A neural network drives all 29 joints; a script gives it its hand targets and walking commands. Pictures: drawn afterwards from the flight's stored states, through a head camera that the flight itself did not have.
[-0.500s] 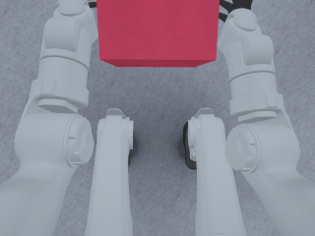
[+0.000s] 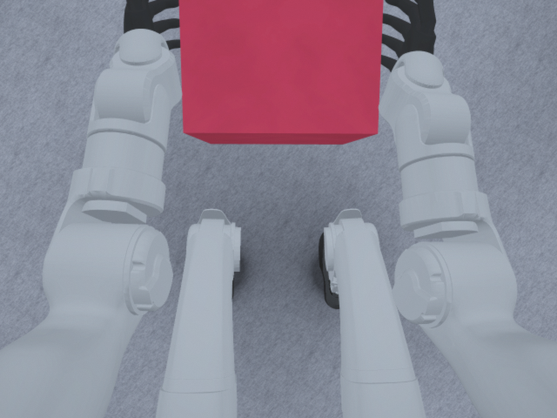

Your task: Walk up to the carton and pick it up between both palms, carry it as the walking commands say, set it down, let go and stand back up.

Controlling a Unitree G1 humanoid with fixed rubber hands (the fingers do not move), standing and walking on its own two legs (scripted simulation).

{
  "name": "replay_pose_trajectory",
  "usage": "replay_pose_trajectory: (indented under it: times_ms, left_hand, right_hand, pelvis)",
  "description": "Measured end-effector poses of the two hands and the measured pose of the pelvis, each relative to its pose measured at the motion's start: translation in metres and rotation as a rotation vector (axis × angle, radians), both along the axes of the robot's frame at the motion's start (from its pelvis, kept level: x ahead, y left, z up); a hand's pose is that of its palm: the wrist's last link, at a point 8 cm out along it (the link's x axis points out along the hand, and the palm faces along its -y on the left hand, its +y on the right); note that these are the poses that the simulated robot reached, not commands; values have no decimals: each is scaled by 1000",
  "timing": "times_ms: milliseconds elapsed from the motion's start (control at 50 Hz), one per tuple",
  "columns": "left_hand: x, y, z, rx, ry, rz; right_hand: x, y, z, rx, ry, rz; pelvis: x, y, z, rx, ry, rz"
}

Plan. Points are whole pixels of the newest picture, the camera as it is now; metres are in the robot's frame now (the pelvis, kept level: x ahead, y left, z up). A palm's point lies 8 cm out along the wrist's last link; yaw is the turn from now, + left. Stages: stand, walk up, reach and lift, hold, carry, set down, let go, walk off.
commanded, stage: reach and lift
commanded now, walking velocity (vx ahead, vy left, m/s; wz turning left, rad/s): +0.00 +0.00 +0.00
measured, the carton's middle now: (279, 55) +0.56 +0.00 -0.14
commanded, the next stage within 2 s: none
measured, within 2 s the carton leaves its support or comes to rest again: neither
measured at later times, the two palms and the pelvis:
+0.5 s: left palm (98, 11) +0.51 +0.15 +0.05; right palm (459, 33) +0.49 -0.14 +0.04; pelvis +0.03 +0.00 +0.06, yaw +0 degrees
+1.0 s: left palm out of the picture +0.48 +0.15 +0.14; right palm out of the picture +0.47 -0.16 +0.14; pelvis +0.11 -0.01 +0.16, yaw +1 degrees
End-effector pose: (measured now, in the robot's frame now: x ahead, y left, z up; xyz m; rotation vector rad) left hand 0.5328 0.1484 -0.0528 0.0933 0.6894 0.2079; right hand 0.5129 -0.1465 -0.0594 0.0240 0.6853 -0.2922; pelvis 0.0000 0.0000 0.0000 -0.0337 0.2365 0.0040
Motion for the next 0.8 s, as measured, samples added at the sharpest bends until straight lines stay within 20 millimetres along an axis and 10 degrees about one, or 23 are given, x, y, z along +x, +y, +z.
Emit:
replay_pose_trajectory:
  times_ms: [400,800]
  left_hand:
    - [-18,2,72,8,-6,-4]
    - [-39,5,168,-48,51,-20]
  right_hand:
    - [-16,2,72,-4,-7,8]
    - [-27,-2,175,27,45,39]
  pelvis:
    - [11,0,47,1,-11,7]
    - [85,-1,120,0,172,9]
